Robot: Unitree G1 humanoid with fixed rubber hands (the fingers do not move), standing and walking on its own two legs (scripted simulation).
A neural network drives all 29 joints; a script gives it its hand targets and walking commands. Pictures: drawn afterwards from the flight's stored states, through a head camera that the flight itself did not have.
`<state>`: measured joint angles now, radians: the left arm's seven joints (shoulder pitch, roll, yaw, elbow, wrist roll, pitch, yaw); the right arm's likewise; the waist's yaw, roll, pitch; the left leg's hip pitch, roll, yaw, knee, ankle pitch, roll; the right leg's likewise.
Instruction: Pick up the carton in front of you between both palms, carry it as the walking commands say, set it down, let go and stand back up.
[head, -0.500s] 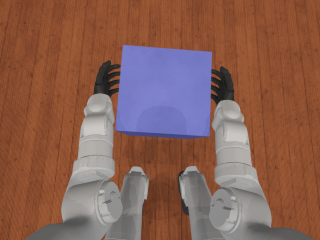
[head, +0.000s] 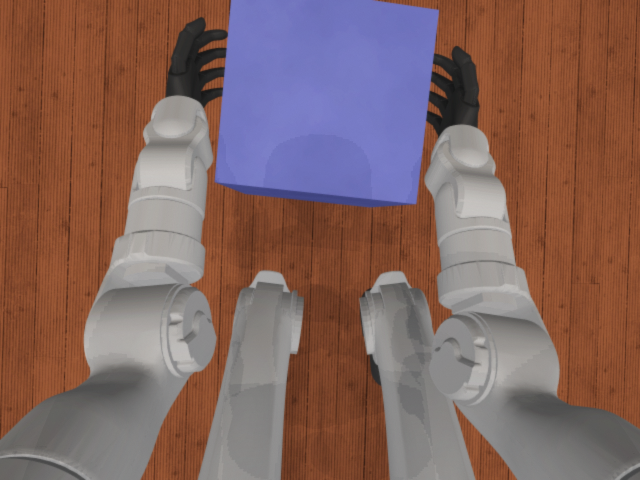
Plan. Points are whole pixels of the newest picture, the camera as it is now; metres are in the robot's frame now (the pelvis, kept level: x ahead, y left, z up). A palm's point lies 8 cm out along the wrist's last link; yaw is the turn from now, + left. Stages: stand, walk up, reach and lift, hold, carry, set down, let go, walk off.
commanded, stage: set down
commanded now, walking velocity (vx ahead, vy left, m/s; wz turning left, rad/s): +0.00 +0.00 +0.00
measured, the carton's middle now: (319, 123) +0.50 +0.03 -0.20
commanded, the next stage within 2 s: none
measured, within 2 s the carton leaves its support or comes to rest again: rests again in 0.78 s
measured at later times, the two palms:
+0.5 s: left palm (218, 112) +0.53 +0.17 -0.26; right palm (416, 140) +0.50 -0.12 -0.26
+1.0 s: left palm (219, 121) +0.52 +0.18 -0.28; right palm (415, 141) +0.50 -0.12 -0.27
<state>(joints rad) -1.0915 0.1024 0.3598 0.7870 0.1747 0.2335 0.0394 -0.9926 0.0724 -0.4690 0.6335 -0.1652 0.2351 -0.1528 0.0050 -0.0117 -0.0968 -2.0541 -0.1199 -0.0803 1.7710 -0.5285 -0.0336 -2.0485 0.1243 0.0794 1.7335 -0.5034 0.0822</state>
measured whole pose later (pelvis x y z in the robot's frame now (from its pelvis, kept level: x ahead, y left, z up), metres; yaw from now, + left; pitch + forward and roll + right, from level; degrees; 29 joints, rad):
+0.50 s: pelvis -0.01 +0.01 -0.09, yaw -1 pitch +43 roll -3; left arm -1.36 0.26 0.20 0.95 0.04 0.20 0.08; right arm -1.22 -0.03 -0.42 0.74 -0.04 0.21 -0.21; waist 0.01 -0.02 0.20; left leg -2.26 -0.12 -0.06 2.11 -0.59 -0.03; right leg -2.25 0.16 0.07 2.06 -0.56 0.12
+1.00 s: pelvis -0.01 +0.00 -0.12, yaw -1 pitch +38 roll -3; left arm -1.40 0.29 0.21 1.10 0.06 0.16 0.04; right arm -1.27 -0.06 -0.44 0.91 -0.05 0.15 -0.17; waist 0.00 -0.04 0.25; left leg -2.25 -0.11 -0.05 2.20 -0.61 -0.03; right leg -2.24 0.15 0.05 2.16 -0.58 0.11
